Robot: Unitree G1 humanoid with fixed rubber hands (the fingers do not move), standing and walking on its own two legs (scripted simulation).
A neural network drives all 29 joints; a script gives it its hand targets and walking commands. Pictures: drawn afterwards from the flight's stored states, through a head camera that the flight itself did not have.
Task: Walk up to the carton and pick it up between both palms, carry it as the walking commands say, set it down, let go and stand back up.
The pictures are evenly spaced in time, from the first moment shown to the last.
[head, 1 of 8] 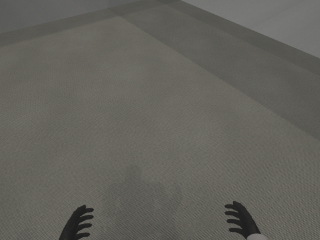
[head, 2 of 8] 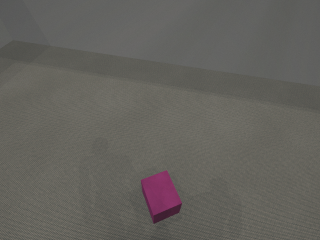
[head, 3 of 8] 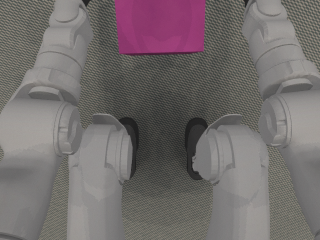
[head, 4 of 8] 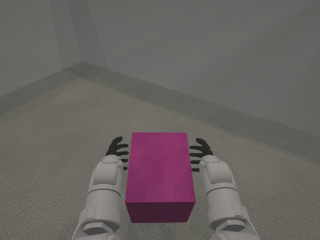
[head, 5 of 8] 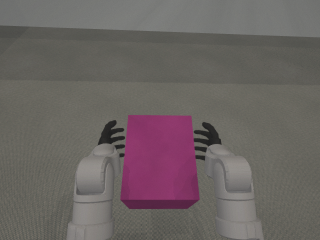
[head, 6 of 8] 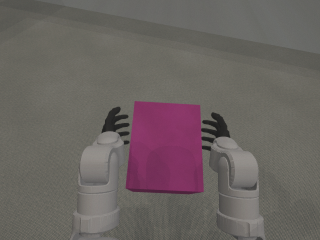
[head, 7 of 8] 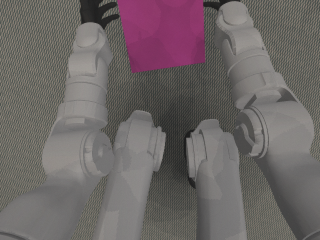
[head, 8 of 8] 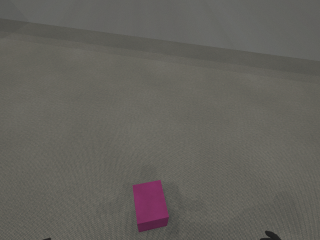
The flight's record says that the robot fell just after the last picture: no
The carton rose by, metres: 0.71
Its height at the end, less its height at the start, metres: +0.00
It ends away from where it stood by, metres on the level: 1.11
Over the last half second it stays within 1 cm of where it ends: yes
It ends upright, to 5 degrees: yes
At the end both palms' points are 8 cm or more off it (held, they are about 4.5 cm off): yes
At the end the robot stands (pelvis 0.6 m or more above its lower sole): yes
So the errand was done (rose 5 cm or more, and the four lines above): yes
